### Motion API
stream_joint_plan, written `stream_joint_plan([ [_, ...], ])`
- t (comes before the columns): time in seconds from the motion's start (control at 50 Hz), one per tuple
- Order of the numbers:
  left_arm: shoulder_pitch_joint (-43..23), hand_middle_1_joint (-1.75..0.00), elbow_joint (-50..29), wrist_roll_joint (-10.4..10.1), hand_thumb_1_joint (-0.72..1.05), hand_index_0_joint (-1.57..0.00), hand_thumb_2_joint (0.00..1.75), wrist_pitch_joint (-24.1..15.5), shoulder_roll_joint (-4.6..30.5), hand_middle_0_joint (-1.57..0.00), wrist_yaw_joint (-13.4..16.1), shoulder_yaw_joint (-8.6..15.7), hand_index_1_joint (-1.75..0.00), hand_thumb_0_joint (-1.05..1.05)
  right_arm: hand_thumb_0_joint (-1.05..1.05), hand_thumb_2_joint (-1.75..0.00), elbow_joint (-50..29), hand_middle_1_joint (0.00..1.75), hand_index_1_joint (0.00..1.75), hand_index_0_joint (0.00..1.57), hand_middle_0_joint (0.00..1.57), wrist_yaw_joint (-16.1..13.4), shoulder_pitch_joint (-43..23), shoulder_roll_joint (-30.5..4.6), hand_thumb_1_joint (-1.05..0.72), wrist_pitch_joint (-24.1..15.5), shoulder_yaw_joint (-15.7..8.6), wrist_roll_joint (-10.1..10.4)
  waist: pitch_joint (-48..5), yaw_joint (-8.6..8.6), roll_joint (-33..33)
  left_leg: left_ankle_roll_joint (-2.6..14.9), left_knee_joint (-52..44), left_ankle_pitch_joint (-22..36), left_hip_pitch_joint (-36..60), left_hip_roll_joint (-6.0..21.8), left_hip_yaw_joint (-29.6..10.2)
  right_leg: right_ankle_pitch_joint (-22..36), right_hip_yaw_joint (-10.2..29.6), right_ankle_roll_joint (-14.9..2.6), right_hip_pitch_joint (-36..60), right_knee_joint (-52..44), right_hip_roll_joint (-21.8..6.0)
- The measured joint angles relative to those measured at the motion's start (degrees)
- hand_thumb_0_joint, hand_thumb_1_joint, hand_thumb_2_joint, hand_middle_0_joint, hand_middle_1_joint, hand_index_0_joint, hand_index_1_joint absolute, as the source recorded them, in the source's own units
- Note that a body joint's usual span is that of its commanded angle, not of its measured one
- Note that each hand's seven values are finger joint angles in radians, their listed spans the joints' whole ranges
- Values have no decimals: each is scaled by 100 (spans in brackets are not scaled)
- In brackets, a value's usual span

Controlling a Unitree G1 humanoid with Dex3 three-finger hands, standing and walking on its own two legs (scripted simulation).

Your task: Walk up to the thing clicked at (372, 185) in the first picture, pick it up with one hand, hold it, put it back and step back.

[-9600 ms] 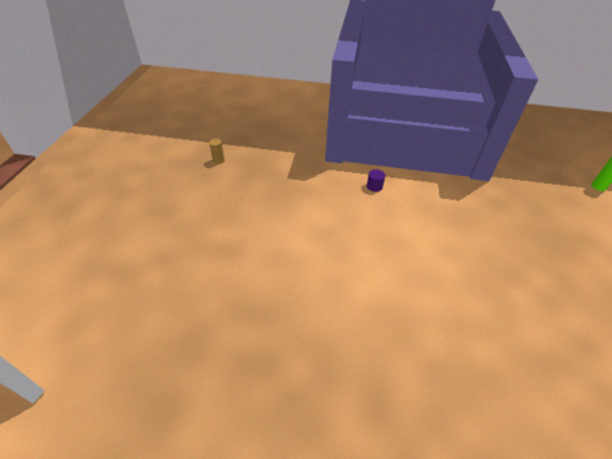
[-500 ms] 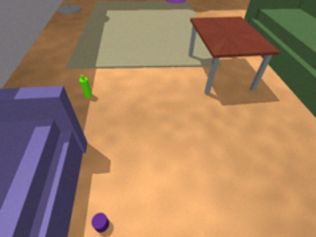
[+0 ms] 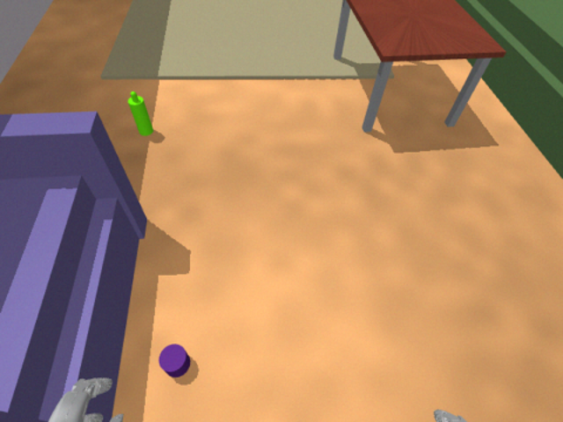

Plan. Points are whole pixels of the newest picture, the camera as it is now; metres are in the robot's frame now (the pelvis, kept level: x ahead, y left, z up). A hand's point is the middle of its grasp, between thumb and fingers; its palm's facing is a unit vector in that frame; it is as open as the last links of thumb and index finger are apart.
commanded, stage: rise first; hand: left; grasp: from above
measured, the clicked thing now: (175, 360) +0.39 +0.31 -0.72
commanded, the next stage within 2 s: none
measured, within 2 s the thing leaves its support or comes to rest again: neither
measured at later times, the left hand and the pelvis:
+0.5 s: hand out of the picture +0.13 +0.28 -0.22, palm faces -0.19 -0.86 -0.47, open 14.1 cm; pelvis -0.01 +0.02 -0.08, yaw -1 degrees
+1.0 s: hand (119, 409) +0.22 +0.33 -0.40, palm faces -0.45 -0.48 -0.76, open 13.9 cm; pelvis -0.05 +0.01 -0.26, yaw -2 degrees
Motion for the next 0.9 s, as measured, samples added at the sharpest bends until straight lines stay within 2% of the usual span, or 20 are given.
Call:
stream_joint_plan([
  [0.12, 309, -93, -623, 330, 6, -7, 98, 451, -94, -6, 138, 48, -92, 0, 1, -89, -512, 30, 30, 20, 20, 65, 223, 119, -87, 8, -15, 9, -218, -74, 55, 49, 688, -325, -592, 4, 24, -264, 36, 44, -561, 599, -7],
  [0.2, 578, -100, -1058, 452, -20, -7, 98, 631, -139, -6, 189, 78, -99, 0, 1, -89, -766, 30, 30, 20, 20, 74, 257, 107, -87, -134, -44, -23, -356, -78, 77, 83, 1331, -609, -1161, 7, 17, -517, 43, 78, -1102, 1185, -14],
  [0.28, 920, -103, -1687, 572, -37, -7, 99, 699, -156, -7, 207, 73, -102, 0, 1, -89, -952, 30, 30, 20, 20, 45, 204, 89, -87, -276, -88, -51, -441, -57, 76, 109, 1958, -881, -1714, 8, -4, -766, 35, 109, -1627, 1765, -22],
  [0.44, 1494, -105, -2794, 811, -51, -7, 99, 953, -124, -8, 214, -11, -105, 0, 1, -89, -1236, 30, 30, 20, 20, -2, -9, 115, -88, -498, -79, -102, -593, -31, 71, 133, 2862, -1261, -2584, 24, -51, -1113, 10, 140, -2450, 2594, -17],
  [0.54, 1686, -106, -3258, 952, -53, -8, 98, 1078, -77, -8, 219, -33, -106, 0, 1, -89, -1393, 30, 30, 20, 20, 9, -116, 133, -88, -628, -33, -121, -716, -23, 82, 138, 3363, -1455, -3124, 19, -80, -1316, -6, 142, -2978, 3092, -27],
  [0.6, 1638, -107, -3325, 1105, -53, -8, 97, 1068, -10, -8, 220, -47, -106, 0, 1, -89, -1444, 30, 30, 20, 20, 17, -180, 125, -89, -714, -3, -120, -789, -12, 93, 139, 3696, -1571, -3493, 10, -106, -1447, -24, 137, -3339, 3433, -39],
  [0.72, 1092, -108, -2887, 1640, -51, -8, 95, 677, 261, -7, 217, 58, -107, 0, 1, -89, -1408, 30, 30, 20, 20, 110, -376, 37, -87, -918, -2, -133, -974, -5, 63, 124, 4634, -1854, -4594, -13, -145, -1777, -36, 118, -4444, 4423, -71],
  [0.9, -89, -110, -2122, 2781, -48, -7, 95, -456, 833, -6, 340, 244, -109, 0, 1, -88, -1036, 30, 30, 20, 20, 323, -748, -199, -85, -951, -135, -158, -1131, 48, 21, 99, 6376, -2251, -6639, 1, -203, -2207, -38, 79, -6494, 6200, -65],
])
